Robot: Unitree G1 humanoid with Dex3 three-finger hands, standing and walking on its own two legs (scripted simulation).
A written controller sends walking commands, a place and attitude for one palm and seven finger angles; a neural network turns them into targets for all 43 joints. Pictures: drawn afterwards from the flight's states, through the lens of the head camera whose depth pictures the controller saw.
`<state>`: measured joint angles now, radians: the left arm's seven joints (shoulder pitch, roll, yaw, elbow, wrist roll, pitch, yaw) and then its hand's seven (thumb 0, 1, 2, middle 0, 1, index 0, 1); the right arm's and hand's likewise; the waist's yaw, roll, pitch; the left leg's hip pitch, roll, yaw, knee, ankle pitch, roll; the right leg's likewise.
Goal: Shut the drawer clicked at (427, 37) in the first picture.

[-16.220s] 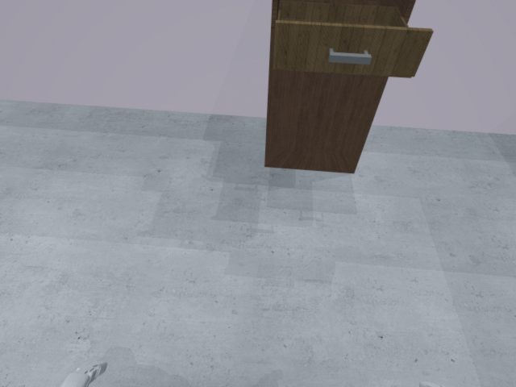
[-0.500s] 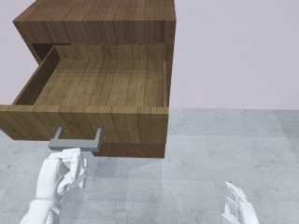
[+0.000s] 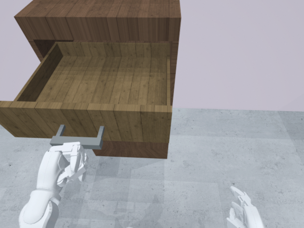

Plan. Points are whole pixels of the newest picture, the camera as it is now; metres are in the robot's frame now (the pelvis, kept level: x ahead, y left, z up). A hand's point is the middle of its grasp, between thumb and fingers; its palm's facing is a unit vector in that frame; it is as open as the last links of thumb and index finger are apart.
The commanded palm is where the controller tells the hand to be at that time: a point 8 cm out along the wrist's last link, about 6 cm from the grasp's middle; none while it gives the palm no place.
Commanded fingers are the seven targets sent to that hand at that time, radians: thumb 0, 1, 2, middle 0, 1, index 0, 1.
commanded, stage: push the drawer shut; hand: left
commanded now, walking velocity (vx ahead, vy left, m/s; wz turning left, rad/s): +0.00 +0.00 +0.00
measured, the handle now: (79, 135) +0.32 +0.20 +0.08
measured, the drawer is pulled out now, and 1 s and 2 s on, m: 0.29 0.17 0.05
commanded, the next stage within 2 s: none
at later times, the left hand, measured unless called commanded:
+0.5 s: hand (87, 144) +0.30 +0.18 +0.07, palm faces -0.03 -1.00 -0.04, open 3.0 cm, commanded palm +0.29 +0.23 +0.08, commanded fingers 0.00 0.90 0.90 -1.40 -1.60 -1.40 -1.60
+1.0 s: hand (96, 123) +0.37 +0.17 +0.07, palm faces -0.02 -1.00 -0.04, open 3.1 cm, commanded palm +0.35 +0.22 +0.08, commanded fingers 0.00 0.90 0.90 -1.40 -1.60 -1.40 -1.60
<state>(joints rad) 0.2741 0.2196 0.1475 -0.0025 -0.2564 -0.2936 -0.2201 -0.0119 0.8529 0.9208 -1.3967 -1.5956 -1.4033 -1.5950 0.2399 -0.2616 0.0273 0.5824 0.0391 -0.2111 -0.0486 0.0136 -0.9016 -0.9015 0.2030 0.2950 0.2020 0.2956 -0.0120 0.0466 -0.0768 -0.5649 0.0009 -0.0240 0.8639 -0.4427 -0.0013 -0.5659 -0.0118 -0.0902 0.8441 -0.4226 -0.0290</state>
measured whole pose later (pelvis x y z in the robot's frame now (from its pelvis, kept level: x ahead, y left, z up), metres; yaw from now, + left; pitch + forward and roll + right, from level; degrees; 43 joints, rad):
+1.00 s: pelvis -0.02 +0.01 +0.00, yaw -1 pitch +9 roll +0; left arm -0.35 0.26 0.19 0.60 -0.19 -0.33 -0.16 -0.01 0.84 0.96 -1.40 -1.60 -1.40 -1.60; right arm 0.28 -0.26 0.03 0.65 0.04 -0.11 -0.04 0.01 -0.90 -0.90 0.20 0.29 0.20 0.30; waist -0.05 0.03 -0.05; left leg -0.60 0.00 -0.01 0.83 -0.40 0.01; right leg -0.61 -0.02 -0.07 0.81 -0.37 -0.02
